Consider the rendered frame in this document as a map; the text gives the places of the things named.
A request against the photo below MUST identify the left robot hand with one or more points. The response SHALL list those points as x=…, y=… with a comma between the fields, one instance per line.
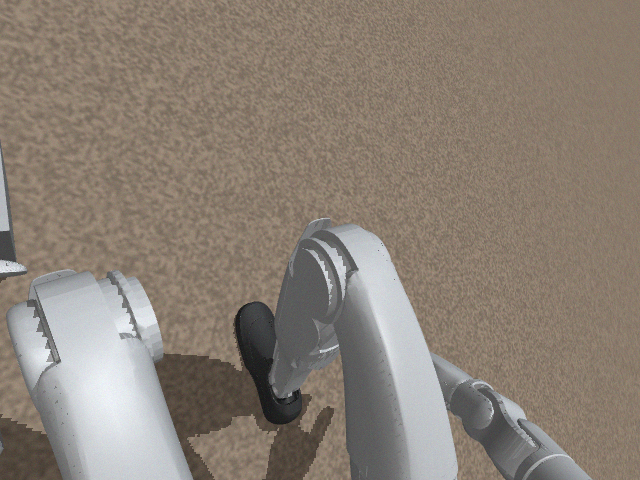
x=10, y=269

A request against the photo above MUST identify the right robot arm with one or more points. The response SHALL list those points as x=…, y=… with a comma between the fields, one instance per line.
x=518, y=448

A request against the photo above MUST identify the right robot hand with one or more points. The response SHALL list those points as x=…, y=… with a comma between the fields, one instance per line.
x=450, y=377

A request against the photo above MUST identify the carton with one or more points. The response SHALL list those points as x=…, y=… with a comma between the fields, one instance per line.
x=7, y=245

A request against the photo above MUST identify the right robot foot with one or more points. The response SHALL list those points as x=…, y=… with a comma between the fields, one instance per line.
x=256, y=337

